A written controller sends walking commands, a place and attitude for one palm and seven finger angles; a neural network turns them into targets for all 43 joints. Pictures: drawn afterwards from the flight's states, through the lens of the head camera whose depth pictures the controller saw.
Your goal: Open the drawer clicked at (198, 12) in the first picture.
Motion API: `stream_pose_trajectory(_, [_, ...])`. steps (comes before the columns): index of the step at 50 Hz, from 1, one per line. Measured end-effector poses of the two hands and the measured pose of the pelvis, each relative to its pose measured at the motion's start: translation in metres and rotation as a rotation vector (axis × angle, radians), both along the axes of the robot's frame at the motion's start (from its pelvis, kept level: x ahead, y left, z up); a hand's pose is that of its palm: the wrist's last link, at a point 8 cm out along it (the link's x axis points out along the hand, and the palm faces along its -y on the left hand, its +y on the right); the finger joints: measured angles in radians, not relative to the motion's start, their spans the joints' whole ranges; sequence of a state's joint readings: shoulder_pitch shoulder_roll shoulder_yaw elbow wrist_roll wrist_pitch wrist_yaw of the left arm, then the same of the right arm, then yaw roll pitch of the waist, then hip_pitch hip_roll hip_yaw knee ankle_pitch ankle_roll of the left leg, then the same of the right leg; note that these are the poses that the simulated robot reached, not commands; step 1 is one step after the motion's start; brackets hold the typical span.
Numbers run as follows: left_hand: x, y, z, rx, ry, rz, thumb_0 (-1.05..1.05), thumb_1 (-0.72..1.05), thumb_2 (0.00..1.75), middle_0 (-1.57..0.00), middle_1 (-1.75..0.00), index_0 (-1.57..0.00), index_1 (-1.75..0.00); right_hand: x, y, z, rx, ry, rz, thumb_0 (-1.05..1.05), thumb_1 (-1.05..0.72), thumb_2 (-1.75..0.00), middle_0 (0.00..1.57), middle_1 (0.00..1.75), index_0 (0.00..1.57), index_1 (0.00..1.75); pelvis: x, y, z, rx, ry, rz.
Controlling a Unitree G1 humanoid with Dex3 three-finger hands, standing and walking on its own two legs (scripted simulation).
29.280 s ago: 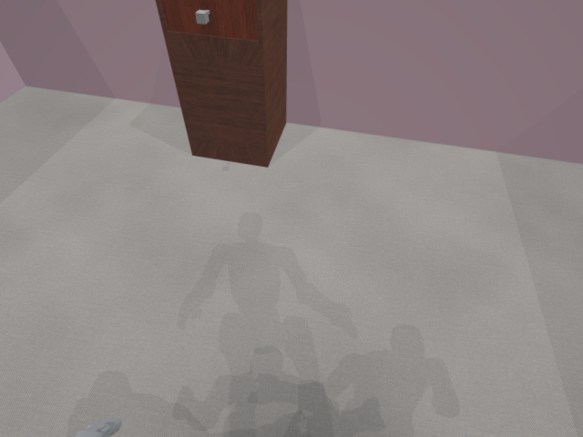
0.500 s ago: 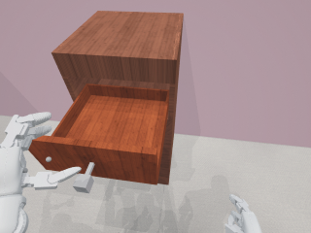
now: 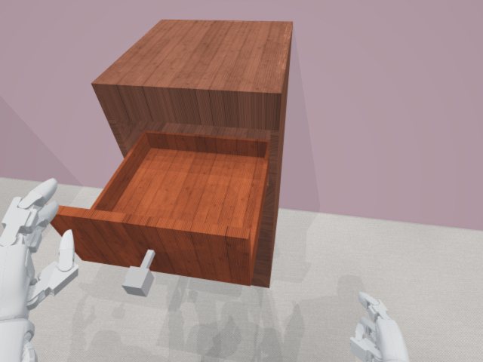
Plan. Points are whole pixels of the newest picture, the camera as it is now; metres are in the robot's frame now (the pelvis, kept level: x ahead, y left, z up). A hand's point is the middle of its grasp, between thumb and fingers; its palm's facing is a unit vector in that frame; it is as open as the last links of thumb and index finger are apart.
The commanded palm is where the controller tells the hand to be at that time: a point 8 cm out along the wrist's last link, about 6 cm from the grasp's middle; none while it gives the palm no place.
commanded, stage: draw the hand back to the body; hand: left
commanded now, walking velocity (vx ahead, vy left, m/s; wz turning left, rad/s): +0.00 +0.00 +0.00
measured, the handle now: (143, 271) +0.27 +0.23 -0.02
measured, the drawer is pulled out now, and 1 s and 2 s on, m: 0.30 0.30 0.30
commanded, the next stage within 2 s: step back with the hand held close in 0.10 s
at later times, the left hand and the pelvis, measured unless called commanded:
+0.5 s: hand (66, 278) +0.17 +0.25 +0.13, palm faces +0.29 -0.82 -0.48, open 7.4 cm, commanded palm +0.11 +0.30 +0.17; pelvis -0.02 +0.02 +0.00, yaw +1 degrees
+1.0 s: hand (15, 335) +0.10 +0.26 +0.15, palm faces +0.39 -0.83 -0.39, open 7.4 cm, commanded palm +0.04 +0.30 +0.17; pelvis -0.09 +0.02 -0.02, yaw +1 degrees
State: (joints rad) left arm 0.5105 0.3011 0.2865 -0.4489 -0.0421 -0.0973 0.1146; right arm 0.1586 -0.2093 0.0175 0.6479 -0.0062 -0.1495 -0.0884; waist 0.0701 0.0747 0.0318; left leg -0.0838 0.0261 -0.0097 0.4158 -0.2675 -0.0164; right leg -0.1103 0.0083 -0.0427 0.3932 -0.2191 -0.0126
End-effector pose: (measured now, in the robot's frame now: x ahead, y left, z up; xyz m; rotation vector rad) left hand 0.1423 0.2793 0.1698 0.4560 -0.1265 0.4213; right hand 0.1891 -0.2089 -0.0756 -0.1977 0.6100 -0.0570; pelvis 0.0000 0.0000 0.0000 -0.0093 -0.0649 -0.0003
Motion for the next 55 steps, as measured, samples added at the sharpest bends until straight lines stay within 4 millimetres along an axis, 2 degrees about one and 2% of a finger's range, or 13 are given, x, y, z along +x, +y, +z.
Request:
stream_pose_trajectory(11, [-0.002,-0.001,-0.002,-0.007,0.001,-0.010,0.01,0.87,0.89,-0.21,-0.31,-0.21,-0.31,-0.011,0.000,-0.001,-0.004,0.012,-0.003,0.01,-0.90,-0.90,0.21,0.30,0.21,0.30,-0.004,0.001,0.000,0.000,-0.006,-0.001])
stream_pose_trajectory(16, [0.000,0.007,0.007,0.065,-0.009,-0.023,0.01,0.88,0.90,-0.21,-0.30,-0.21,-0.31,-0.018,-0.005,-0.004,-0.013,0.054,-0.016,0.01,-0.90,-0.90,0.21,0.30,0.21,0.30,-0.009,0.003,-0.001,-0.011,0.046,0.012])
stream_pose_trajectory(23, [-0.001,0.010,-0.011,0.056,0.083,-0.086,0.01,0.89,0.90,-0.21,-0.30,-0.21,-0.30,-0.034,-0.016,-0.006,-0.071,0.122,-0.083,0.01,-0.90,-0.90,0.21,0.30,0.21,0.30,-0.017,0.016,-0.003,-0.011,0.101,0.013])
stream_pose_trajectory(27, [-0.009,0.016,-0.016,0.065,0.110,-0.107,0.01,0.88,0.90,-0.21,-0.30,-0.21,-0.30,-0.043,-0.015,-0.003,-0.092,0.130,-0.113,0.01,-0.90,-0.90,0.20,0.30,0.20,0.30,-0.024,0.022,-0.006,-0.005,0.107,0.013])
stream_pose_trajectory(33, [-0.028,0.027,-0.006,0.099,0.035,-0.108,0.02,0.88,0.90,-0.21,-0.30,-0.21,-0.30,-0.052,-0.002,0.003,-0.091,0.096,-0.097,0.01,-0.90,-0.90,0.20,0.30,0.20,0.30,-0.039,0.024,-0.010,0.001,0.101,0.011])
stream_pose_trajectory(40, [-0.055,0.022,-0.002,0.090,-0.070,-0.085,0.01,0.89,0.90,-0.21,-0.30,-0.21,-0.30,-0.063,0.010,0.005,-0.059,0.028,-0.039,0.01,-0.90,-0.90,0.21,0.30,0.21,0.30,-0.060,0.020,-0.017,0.002,0.086,0.007])
stream_pose_trajectory(47, [-0.076,0.017,-0.006,0.047,-0.112,-0.079,0.01,0.88,0.90,-0.21,-0.30,-0.21,-0.30,-0.094,0.003,-0.001,-0.075,0.055,-0.038,0.01,-0.90,-0.90,0.21,0.30,0.21,0.30,-0.081,0.019,-0.019,-0.012,0.091,0.010])
stream_pose_trajectory(55, [-0.090,0.029,-0.002,0.101,-0.093,-0.099,0.01,0.88,0.90,-0.21,-0.30,-0.21,-0.30,-0.140,-0.005,-0.005,-0.112,0.115,-0.107,0.01,-0.90,-0.90,0.21,0.30,0.21,0.30,-0.103,0.026,-0.017,-0.036,0.092,0.025])
